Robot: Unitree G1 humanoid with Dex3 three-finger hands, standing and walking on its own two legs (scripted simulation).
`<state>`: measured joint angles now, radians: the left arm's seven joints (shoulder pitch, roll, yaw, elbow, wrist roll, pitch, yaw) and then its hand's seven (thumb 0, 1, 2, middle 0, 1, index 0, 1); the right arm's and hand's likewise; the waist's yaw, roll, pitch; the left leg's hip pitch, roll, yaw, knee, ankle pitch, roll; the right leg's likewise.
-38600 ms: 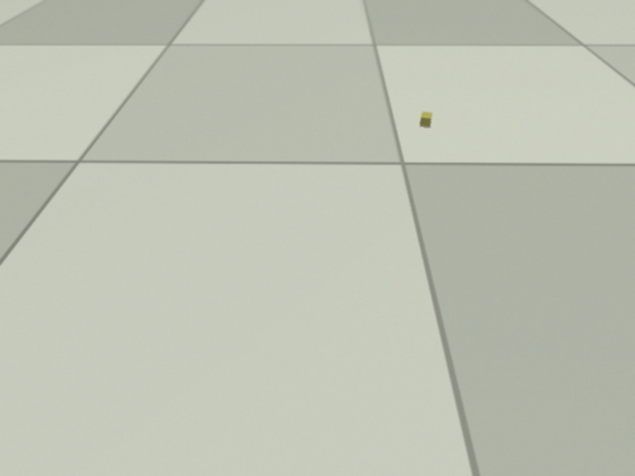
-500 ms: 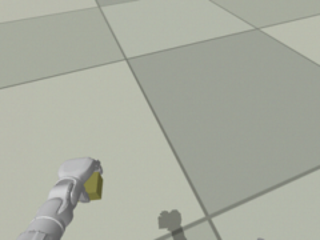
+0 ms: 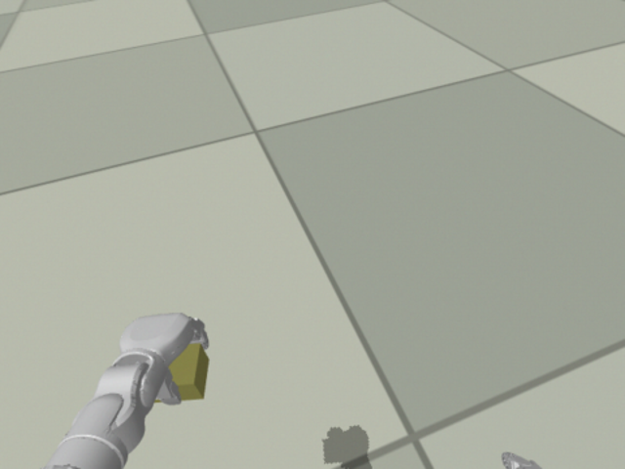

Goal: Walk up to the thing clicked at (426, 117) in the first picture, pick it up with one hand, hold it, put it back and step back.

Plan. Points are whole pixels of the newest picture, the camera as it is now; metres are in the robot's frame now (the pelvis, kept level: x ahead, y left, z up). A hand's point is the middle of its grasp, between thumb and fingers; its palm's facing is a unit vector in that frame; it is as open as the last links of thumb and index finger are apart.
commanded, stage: hold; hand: left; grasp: from above
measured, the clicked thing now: (176, 372) +0.31 +0.23 -0.08
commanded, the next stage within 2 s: crouch in 1.14 s
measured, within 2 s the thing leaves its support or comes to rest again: neither
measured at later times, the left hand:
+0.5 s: hand (164, 378) +0.28 +0.22 -0.02, palm faces -0.43 -0.05 -0.90, open 8.9 cm
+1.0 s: hand (165, 368) +0.29 +0.22 -0.02, palm faces -0.44 -0.05 -0.90, open 8.9 cm
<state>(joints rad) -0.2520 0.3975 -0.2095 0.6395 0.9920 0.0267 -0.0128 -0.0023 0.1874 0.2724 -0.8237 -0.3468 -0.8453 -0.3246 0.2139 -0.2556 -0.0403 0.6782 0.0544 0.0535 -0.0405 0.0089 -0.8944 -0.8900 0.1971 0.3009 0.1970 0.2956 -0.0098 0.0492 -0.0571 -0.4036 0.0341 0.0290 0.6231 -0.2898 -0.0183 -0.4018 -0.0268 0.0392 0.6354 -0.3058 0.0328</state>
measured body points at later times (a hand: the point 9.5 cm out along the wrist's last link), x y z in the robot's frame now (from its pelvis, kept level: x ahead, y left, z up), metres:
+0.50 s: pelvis -0.01 +0.00 +0.01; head -0.01 -0.03 +0.46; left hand +0.30 +0.22 +0.03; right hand +0.14 -0.25 -0.11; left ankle +0.02 +0.13 -0.72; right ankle +0.01 -0.14 -0.72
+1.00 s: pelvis +0.00 +0.00 +0.01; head +0.01 -0.03 +0.46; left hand +0.31 +0.22 +0.03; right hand +0.15 -0.25 -0.10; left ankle +0.02 +0.13 -0.72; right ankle +0.01 -0.14 -0.72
